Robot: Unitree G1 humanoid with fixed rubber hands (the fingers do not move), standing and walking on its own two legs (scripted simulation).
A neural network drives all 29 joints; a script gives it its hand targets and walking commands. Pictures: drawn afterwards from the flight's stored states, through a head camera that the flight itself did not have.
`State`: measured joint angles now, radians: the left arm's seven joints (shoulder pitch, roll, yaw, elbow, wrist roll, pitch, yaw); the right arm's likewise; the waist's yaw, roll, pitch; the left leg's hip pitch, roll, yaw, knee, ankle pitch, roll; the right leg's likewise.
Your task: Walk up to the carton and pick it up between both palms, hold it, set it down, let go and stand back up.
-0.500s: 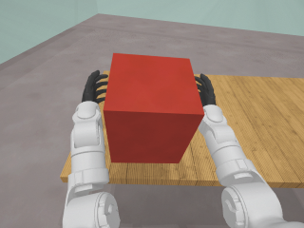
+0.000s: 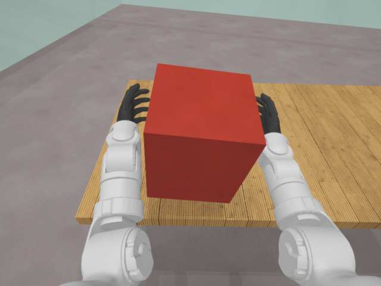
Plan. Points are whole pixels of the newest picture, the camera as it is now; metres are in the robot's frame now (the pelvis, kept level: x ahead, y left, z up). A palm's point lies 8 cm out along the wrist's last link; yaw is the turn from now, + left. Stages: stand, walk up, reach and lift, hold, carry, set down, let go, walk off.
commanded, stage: set down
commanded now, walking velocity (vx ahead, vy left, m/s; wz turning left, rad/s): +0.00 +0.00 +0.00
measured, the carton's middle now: (196, 138) +0.42 +0.01 +0.10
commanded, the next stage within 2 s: none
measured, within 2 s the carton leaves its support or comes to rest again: rests again in 1.48 s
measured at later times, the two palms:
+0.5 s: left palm (130, 132) +0.40 +0.15 +0.14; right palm (265, 133) +0.41 -0.15 +0.13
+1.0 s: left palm (142, 138) +0.42 +0.13 +0.11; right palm (271, 140) +0.41 -0.17 +0.11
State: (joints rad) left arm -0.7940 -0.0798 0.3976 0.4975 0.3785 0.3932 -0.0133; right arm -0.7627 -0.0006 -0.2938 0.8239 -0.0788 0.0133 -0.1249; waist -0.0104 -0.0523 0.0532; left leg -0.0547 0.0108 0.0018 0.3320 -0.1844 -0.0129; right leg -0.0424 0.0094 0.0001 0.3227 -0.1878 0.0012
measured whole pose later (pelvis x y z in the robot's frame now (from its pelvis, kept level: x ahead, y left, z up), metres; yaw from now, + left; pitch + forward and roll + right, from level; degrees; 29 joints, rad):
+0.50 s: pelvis +0.01 +0.00 +0.00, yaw +0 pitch -5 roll +0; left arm -0.72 -0.09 0.40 0.53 0.38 0.33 0.00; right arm -0.76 0.00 -0.30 0.88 -0.11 -0.02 -0.10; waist -0.01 -0.05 0.05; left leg -0.05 0.01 0.00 0.33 -0.20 -0.01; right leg -0.04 0.01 0.00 0.32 -0.20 0.00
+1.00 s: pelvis +0.02 -0.01 +0.00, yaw +0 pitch -2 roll +0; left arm -0.76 -0.11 0.42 0.68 0.38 0.25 0.04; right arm -0.75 0.00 -0.44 0.92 -0.24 -0.06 -0.04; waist -0.01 -0.05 0.04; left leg -0.09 0.01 0.00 0.30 -0.18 -0.01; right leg -0.09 0.01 0.00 0.32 -0.20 0.00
